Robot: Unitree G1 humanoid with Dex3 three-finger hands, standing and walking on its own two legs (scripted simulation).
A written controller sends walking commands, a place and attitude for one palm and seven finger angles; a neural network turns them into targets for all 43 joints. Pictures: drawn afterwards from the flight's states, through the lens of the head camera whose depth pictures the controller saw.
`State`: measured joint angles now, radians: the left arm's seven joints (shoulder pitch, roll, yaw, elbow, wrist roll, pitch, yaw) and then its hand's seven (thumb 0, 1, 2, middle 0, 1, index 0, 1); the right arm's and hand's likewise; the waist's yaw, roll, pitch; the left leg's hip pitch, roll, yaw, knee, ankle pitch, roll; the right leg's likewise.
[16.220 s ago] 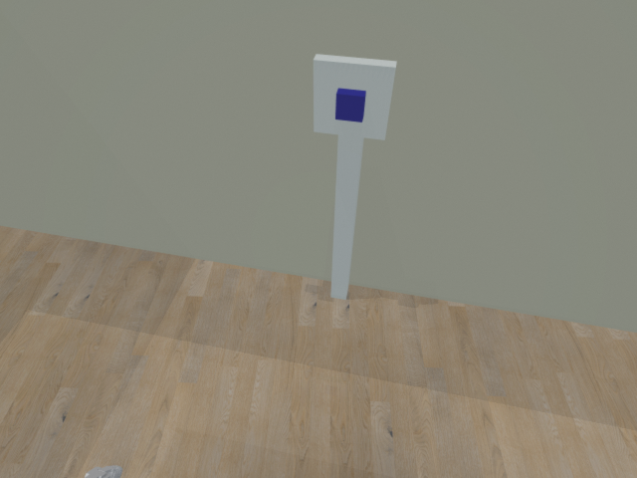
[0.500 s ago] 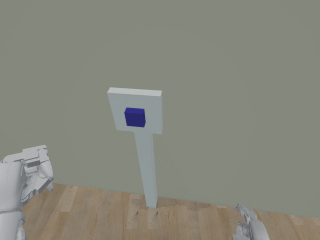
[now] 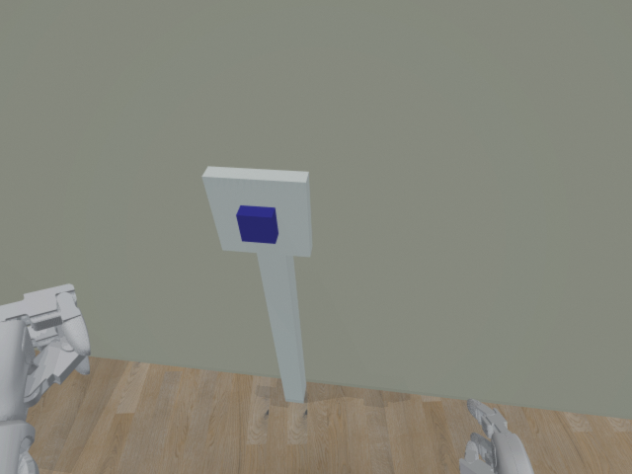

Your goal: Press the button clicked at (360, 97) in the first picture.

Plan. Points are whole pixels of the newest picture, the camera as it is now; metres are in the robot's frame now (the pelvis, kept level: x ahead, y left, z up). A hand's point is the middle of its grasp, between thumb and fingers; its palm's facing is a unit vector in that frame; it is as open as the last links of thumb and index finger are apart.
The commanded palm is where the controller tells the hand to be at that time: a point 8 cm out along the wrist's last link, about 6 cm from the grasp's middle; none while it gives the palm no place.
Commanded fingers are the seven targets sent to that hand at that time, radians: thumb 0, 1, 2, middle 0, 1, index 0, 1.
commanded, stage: step back with the hand held close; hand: left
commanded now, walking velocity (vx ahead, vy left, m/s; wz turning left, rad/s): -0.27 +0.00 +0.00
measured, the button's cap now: (258, 223) +0.49 +0.16 +0.05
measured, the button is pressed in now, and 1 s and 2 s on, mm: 0 0 0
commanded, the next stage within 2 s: stop stepping back and stand still in 1.20 s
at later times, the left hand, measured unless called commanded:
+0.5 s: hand (51, 389) +0.14 +0.26 +0.15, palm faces +0.34 -0.82 -0.47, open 3.1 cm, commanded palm +0.08 +0.30 +0.17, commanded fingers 0.00 0.90 0.90 -1.30 -1.50 -1.30 -1.50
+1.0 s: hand out of the picture +0.08 +0.27 +0.16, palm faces +0.41 -0.82 -0.41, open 3.1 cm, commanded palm +0.00 +0.32 +0.17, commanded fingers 0.00 0.90 0.90 -1.30 -1.50 -1.30 -1.50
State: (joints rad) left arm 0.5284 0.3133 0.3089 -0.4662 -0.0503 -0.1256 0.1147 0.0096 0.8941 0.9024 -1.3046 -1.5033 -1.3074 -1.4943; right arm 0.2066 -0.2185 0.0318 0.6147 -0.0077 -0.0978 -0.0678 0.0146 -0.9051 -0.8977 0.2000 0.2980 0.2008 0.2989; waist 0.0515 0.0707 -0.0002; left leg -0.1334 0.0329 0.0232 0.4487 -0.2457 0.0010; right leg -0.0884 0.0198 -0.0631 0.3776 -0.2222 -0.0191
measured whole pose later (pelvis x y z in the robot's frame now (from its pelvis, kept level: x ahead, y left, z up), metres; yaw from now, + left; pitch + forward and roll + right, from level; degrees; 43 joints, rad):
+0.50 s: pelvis -0.05 +0.02 -0.01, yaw -1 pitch +1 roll -1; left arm 0.63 0.39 0.36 -0.59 -0.03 -0.20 0.15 0.01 0.89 0.90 -1.30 -1.50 -1.31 -1.49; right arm 0.20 -0.21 0.00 0.54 0.00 -0.02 -0.07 0.01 -0.91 -0.90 0.20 0.30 0.20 0.30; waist -0.01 0.00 0.01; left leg -0.36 0.01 0.05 0.55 -0.21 0.03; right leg -0.33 -0.01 -0.04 0.50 -0.18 0.01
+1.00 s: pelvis -0.11 +0.03 -0.02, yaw +3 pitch +1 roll -2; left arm 0.58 0.39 0.38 -0.65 -0.01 -0.25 0.17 0.01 0.89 0.90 -1.31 -1.50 -1.31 -1.49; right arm 0.20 -0.21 -0.01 0.60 -0.02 -0.04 -0.06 0.01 -0.91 -0.90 0.20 0.30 0.20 0.30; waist -0.02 -0.05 0.01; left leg -0.42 -0.01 -0.02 0.65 -0.26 0.02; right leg -0.46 0.01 0.02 0.61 -0.17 0.02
